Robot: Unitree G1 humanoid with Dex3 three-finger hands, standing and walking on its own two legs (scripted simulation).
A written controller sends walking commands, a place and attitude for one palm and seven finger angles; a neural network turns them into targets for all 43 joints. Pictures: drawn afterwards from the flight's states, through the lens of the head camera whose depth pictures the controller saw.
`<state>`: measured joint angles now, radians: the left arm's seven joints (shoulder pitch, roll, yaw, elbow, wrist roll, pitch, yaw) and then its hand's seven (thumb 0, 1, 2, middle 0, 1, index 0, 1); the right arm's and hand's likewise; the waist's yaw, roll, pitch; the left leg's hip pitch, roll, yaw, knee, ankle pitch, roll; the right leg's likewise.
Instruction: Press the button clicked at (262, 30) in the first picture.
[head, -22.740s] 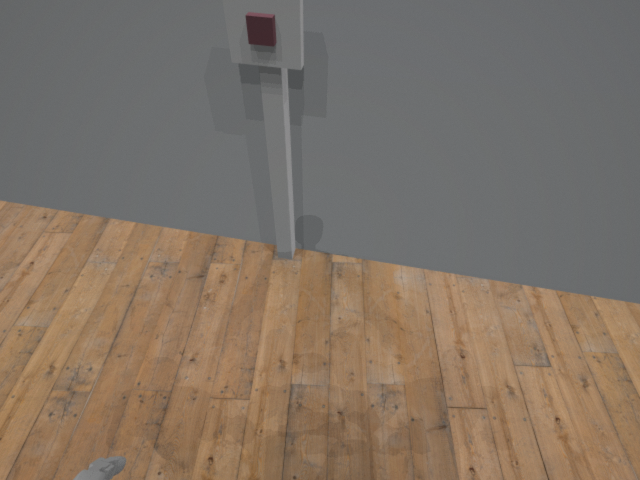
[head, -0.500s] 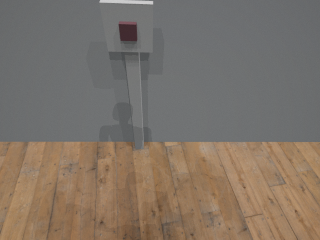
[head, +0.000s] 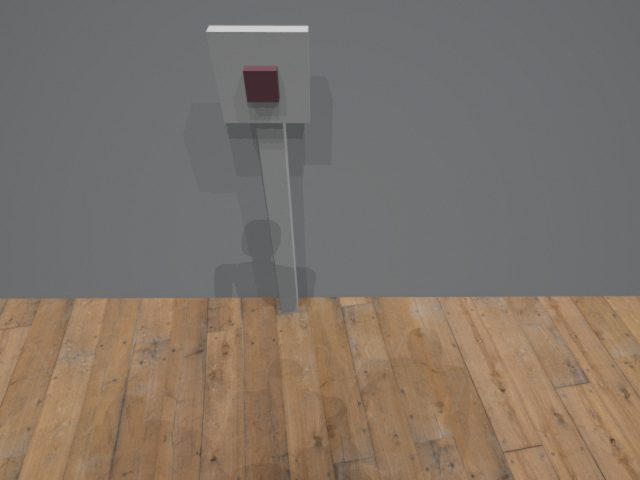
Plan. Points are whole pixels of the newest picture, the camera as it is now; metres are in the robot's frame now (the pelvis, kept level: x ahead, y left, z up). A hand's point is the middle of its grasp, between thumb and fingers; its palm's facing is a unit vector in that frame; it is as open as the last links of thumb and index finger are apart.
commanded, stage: let the arm hang, fingers relaxed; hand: left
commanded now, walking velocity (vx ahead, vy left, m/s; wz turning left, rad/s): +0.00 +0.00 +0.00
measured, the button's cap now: (262, 83) +0.76 +0.16 +0.12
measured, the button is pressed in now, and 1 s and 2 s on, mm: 0 0 0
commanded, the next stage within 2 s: stand and wait in 0.30 s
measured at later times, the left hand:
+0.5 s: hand out of the picture +0.00 +0.17 -0.17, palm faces +0.04 -0.98 -0.21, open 7.4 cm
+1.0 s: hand out of the picture +0.04 +0.17 -0.17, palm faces +0.01 -0.97 -0.22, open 7.4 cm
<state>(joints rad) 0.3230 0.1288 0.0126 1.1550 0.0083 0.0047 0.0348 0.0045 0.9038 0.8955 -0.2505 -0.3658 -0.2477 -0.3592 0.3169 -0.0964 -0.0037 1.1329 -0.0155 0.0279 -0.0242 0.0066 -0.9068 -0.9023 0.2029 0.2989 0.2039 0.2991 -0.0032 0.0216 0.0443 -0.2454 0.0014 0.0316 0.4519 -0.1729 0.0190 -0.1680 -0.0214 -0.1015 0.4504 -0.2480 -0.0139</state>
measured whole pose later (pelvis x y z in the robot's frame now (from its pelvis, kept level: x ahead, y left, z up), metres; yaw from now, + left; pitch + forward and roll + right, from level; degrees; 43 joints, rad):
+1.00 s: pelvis +0.02 -0.01 +0.01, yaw -1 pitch -2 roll +0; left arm 0.22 0.18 0.02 1.15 0.01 -0.01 0.03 0.00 0.90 0.90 -0.20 -0.30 -0.20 -0.29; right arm 0.21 -0.18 -0.01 1.14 -0.01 0.01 -0.03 0.01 -0.91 -0.90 0.20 0.30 0.20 0.30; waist 0.00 0.01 0.07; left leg -0.18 0.02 0.04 0.39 -0.18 0.00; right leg -0.10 0.00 -0.09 0.37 -0.24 -0.03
